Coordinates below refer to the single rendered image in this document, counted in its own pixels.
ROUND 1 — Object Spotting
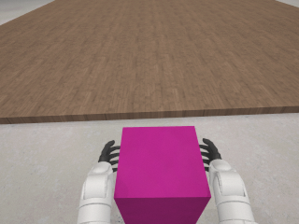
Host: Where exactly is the robot right forearm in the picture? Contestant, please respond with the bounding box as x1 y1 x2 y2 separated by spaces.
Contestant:
208 159 258 224

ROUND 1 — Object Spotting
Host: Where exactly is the left robot hand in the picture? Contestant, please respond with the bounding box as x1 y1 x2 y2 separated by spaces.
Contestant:
98 140 121 173

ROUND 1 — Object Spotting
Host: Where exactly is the carton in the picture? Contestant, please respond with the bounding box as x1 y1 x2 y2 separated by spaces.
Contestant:
113 126 211 224

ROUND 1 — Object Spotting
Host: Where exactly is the robot left forearm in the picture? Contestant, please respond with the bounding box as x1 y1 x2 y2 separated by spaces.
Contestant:
77 161 114 224

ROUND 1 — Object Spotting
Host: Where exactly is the right robot hand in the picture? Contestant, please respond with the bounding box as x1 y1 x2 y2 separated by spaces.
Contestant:
199 138 222 172

